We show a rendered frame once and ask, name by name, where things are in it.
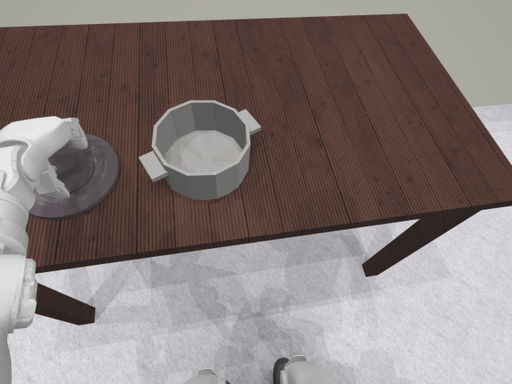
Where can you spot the right robot thigh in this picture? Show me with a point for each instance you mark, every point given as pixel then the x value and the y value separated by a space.
pixel 304 373

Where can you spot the knob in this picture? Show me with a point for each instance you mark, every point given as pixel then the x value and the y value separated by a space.
pixel 65 163

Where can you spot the pot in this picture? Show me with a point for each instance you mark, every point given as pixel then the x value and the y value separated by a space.
pixel 201 148

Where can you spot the table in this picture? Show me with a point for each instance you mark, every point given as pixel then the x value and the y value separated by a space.
pixel 361 125

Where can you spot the robot left upper arm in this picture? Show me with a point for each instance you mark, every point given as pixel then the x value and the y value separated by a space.
pixel 18 289

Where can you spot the lid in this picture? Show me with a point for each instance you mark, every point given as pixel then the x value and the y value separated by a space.
pixel 88 187

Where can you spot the robot right foot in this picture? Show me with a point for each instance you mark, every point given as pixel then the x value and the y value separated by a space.
pixel 278 366

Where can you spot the robot left forearm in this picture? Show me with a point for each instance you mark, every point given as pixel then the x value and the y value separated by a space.
pixel 22 162

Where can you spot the robot left hand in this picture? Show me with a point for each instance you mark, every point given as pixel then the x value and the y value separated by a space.
pixel 51 133

